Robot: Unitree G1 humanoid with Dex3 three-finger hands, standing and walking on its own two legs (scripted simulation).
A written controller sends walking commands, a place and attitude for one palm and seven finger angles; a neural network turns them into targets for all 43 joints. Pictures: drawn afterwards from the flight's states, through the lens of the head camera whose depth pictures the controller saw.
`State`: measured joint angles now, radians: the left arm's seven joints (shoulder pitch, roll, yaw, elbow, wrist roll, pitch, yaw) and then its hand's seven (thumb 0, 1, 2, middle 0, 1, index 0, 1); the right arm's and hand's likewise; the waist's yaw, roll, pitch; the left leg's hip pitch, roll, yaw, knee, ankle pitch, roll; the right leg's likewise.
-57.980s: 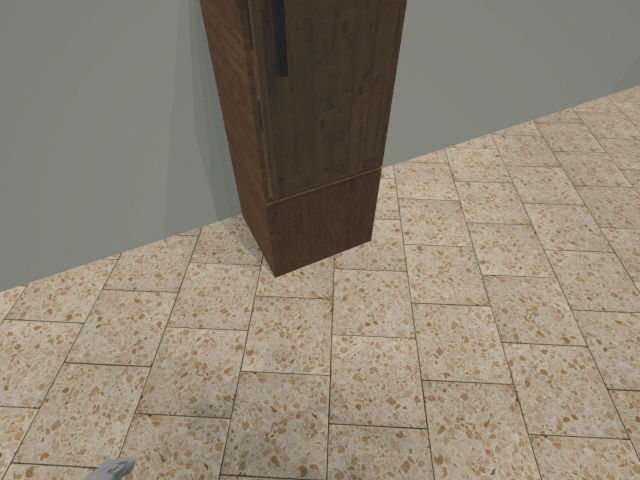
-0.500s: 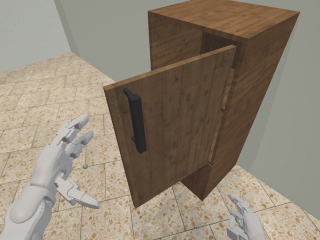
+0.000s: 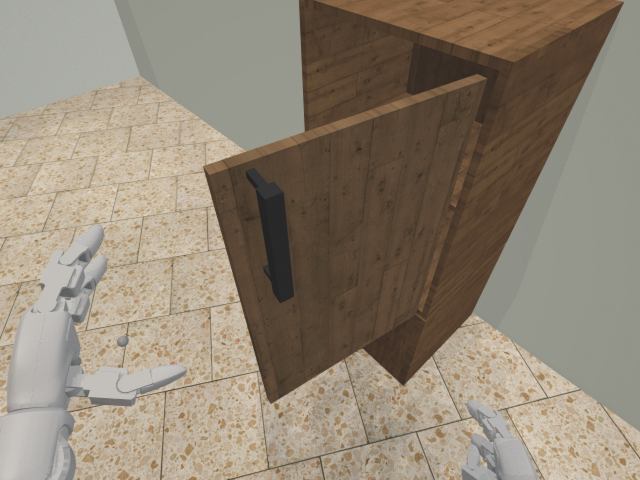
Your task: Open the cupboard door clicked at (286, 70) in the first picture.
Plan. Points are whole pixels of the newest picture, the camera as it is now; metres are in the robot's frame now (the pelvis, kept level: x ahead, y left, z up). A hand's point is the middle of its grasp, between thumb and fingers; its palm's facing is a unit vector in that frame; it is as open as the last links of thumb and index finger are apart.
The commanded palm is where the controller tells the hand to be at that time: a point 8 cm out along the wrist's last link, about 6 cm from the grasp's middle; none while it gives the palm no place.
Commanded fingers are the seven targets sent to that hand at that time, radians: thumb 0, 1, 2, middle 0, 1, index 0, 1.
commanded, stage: draw the hand back to the body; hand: left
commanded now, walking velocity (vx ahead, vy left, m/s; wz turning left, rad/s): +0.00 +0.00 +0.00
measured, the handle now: (269, 239) +0.34 +0.11 +0.15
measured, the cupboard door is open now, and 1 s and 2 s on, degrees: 80 80 80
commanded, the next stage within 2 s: step back with the hand held close in 0.82 s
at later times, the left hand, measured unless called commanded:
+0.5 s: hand (93, 325) +0.20 +0.25 +0.15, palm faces +0.43 -0.80 -0.42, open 8.5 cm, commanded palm +0.15 +0.29 +0.17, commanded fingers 0.00 0.90 0.90 -0.20 -0.30 -0.20 -0.30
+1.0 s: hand (79, 325) +0.20 +0.26 +0.16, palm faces +0.44 -0.80 -0.41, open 7.4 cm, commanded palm +0.15 +0.30 +0.18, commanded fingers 0.00 0.90 0.90 -0.20 -0.30 -0.20 -0.30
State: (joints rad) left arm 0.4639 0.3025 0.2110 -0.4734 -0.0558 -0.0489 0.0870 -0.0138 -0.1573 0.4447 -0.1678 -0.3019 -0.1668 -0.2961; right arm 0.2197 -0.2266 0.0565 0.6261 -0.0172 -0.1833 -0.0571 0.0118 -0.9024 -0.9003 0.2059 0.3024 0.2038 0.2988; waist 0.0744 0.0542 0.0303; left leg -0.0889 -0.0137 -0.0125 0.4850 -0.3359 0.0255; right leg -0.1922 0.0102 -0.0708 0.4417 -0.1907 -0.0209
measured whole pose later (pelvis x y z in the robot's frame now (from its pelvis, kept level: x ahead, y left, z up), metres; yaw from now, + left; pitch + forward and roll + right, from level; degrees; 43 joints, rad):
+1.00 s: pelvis +0.00 +0.00 +0.01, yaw -1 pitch -4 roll -1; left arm 0.44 0.34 0.34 -0.37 -0.04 -0.14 0.11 0.01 0.89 0.90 -0.21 -0.30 -0.21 -0.30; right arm 0.19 -0.21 0.03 0.65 -0.01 -0.10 -0.06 0.01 -0.90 -0.90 0.21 0.30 0.20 0.30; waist 0.07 0.06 0.03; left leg -0.04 -0.01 0.00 0.41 -0.30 0.02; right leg -0.14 0.02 -0.06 0.36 -0.15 -0.02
